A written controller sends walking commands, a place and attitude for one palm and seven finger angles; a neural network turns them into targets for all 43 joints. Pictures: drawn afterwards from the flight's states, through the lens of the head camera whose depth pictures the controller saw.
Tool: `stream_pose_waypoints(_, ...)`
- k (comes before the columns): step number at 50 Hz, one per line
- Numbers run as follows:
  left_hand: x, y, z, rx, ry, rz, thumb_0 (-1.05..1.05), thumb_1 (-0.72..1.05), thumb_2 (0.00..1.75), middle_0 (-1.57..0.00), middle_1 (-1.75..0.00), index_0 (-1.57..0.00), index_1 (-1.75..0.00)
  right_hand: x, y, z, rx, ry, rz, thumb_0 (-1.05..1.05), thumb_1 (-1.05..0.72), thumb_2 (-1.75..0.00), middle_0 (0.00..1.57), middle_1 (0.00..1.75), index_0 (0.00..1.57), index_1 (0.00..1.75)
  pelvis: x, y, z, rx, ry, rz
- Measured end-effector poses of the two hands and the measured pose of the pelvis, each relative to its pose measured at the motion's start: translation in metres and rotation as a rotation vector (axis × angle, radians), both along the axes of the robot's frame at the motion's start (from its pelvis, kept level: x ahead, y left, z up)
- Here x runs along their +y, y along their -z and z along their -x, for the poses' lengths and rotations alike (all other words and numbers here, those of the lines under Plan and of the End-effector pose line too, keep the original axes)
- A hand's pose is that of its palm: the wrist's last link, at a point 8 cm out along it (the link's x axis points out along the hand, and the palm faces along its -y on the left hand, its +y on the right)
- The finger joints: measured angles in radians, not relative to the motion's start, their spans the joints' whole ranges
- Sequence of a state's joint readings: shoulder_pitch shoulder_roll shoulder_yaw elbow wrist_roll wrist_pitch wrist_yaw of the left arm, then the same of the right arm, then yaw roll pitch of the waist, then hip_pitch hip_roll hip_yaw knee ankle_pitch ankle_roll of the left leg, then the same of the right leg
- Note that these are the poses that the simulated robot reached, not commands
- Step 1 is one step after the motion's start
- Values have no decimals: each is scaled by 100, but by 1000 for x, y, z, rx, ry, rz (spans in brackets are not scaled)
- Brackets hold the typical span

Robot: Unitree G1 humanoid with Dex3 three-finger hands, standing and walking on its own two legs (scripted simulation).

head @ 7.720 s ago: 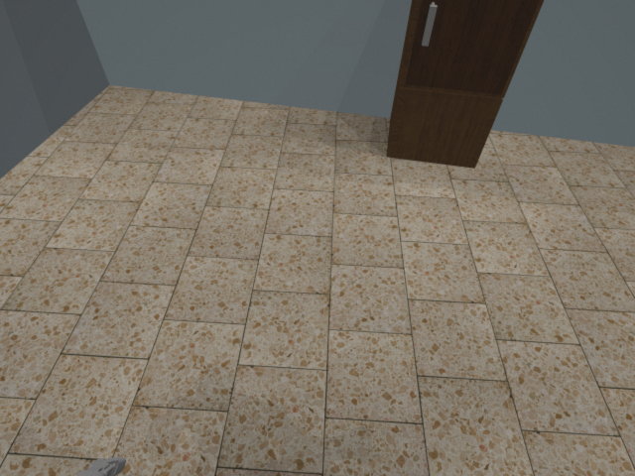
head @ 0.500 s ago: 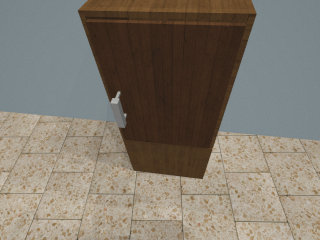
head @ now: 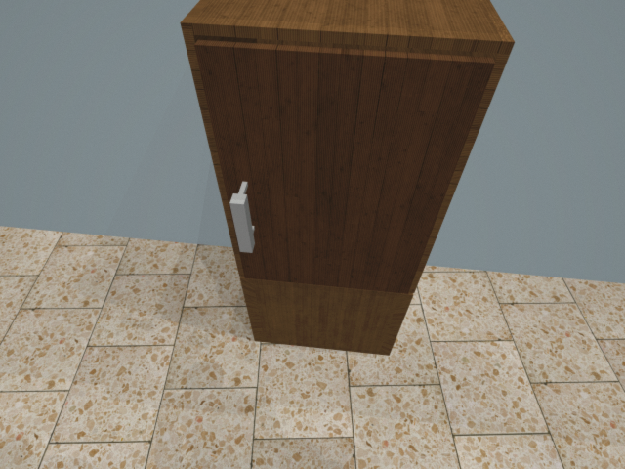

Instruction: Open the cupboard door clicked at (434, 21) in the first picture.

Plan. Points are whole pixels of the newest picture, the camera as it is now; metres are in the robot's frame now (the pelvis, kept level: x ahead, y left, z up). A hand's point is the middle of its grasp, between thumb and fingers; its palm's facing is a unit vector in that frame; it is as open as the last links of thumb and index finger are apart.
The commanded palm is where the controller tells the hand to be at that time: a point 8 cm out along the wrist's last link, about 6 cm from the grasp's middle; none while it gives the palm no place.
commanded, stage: look again from close up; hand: left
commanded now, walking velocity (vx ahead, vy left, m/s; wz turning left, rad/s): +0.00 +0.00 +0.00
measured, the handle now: (245, 217) +0.58 +0.18 -0.08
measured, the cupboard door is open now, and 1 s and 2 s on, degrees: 0 0 0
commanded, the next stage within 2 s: raise the hand with hooked fingers in 0.52 s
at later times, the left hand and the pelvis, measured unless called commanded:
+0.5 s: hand out of the picture +0.02 +0.19 -0.17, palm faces +0.01 -0.97 -0.24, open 7.3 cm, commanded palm none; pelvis +0.00 +0.00 +0.00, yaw +0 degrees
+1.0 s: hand (181, 452) +0.16 +0.18 -0.08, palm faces -0.05 -1.00 -0.02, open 8.3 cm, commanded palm +0.13 +0.24 -0.07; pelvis -0.03 -0.03 -0.10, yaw +1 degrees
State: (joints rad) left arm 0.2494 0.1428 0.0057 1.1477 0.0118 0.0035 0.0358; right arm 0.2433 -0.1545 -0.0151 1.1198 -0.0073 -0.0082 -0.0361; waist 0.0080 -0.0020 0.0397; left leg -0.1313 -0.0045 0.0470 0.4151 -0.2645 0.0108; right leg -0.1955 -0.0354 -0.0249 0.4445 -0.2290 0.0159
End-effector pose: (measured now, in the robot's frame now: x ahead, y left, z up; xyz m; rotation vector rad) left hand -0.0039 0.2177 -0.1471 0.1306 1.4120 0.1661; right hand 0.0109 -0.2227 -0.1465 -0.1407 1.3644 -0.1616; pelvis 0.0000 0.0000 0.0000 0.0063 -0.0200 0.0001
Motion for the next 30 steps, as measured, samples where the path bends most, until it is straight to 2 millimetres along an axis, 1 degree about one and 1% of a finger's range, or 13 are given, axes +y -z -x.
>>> stream_pose_waypoints(3, 1, 1, -2, -10, 8, -6, 1, 93, 90, -20, -30, -20, -30, 2, 0, 9, 18, -1, -6, 1, -93, -90, 20, 30, 20, 30, -1, 0, 2, 1, 1, 6)
stream_pose_waypoints(6, 4, 3, -2, -37, 27, -14, 1, 92, 90, -20, -30, -20, -30, 3, 2, 14, 11, -14, -13, 1, -92, -90, 20, 30, 20, 30, 1, 4, 6, 7, 0, 10)
stream_pose_waypoints(13, 15, -2, -7, -67, 32, -39, 1, 91, 90, -20, -30, -20, -30, 10, 9, 17, -16, -28, -34, 1, -92, -90, 20, 30, 20, 30, 4, 7, 7, 2, -4, 2)
stream_pose_waypoints(20, 18, -8, -15, -84, 39, -58, 0, 91, 90, -20, -30, -20, -30, 4, 9, 12, -30, -30, -36, 1, -92, -90, 20, 30, 20, 30, 1, 5, 6, 0, 3, -6)
stream_pose_waypoints(30, 12, -8, -25, -95, 49, -53, 0, 91, 90, -20, -30, -20, -30, -16, 4, -4, -46, -40, -3, 0, -91, -90, 20, 30, 20, 30, -8, 4, 4, 5, 6, -8)
